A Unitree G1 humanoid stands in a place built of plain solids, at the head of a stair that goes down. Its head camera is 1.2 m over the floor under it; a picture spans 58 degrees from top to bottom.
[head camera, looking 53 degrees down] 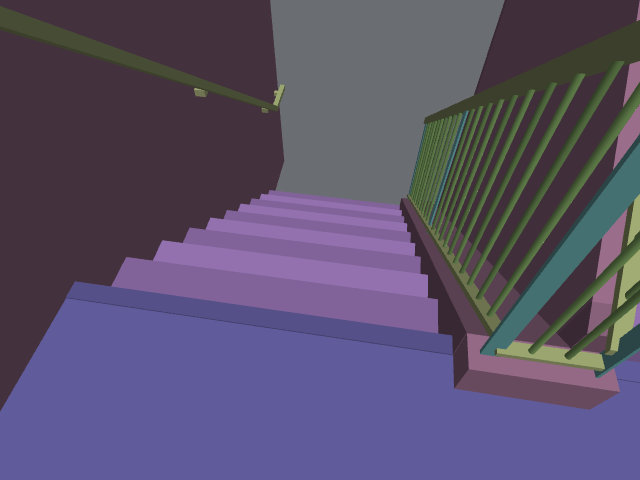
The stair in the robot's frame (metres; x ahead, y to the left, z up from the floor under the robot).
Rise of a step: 0.19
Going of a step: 0.23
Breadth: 1.20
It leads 9 degrees to the right of straight ahead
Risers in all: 10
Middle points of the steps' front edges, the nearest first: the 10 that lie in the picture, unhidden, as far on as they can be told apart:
0.64 0.20 0.00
0.87 0.16 -0.19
1.10 0.13 -0.38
1.32 0.09 -0.57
1.55 0.06 -0.76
1.78 0.02 -0.95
2.01 -0.02 -1.15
2.23 -0.05 -1.34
2.46 -0.09 -1.53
2.69 -0.12 -1.72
